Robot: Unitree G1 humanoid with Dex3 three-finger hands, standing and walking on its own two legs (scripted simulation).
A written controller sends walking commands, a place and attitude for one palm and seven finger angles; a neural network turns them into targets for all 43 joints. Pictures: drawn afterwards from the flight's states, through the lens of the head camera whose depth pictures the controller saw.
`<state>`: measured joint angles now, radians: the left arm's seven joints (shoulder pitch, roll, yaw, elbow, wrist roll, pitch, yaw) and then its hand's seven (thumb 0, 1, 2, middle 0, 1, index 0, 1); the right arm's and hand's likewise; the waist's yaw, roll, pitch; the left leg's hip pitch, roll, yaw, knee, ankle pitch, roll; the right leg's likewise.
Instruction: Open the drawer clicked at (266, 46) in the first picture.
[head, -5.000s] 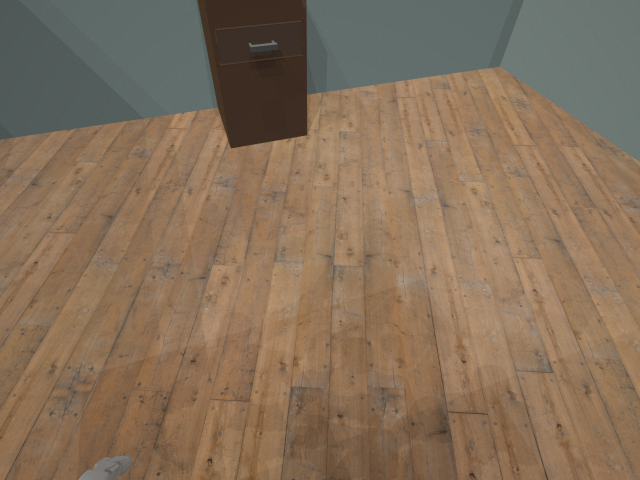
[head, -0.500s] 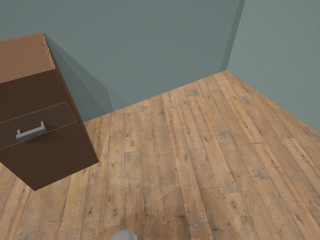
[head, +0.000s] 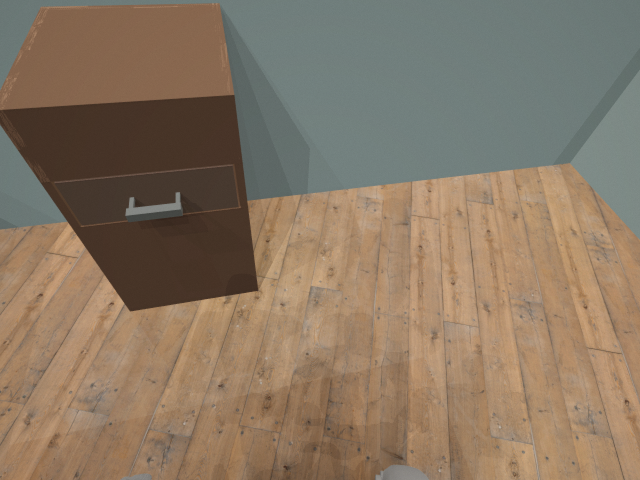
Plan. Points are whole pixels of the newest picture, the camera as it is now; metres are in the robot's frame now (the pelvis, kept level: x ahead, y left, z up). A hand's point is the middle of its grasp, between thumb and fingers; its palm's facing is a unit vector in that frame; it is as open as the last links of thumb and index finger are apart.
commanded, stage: turn to face it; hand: left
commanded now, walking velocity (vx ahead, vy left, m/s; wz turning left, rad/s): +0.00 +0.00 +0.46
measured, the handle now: (155, 205) +0.70 +0.43 -0.24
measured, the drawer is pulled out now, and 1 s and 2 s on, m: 0.00 0.00 0.00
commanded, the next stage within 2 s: take the last steps up to it in 0.40 s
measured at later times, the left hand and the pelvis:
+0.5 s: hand out of the picture +0.02 +0.13 -0.15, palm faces +0.23 -0.94 -0.27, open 7.4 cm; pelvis -0.01 -0.07 +0.00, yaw +13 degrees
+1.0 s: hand out of the picture -0.08 +0.20 -0.18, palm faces +0.36 -0.92 -0.18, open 7.4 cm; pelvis +0.01 +0.03 +0.01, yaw +17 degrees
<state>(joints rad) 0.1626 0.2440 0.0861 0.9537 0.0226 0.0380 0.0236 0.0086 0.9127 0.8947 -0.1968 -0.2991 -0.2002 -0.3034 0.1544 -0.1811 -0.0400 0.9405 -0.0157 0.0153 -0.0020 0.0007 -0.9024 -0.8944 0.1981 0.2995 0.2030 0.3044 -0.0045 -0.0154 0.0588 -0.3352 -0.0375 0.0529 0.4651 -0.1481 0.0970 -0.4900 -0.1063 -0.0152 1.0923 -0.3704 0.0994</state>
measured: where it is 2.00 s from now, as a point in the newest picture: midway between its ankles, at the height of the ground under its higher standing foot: (269, 457)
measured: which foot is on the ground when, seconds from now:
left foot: down 0.00-0.30, up 0.32-0.78, down 0.80-1.00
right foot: up 0.00-0.28, down 0.30-0.80, up 0.82-1.00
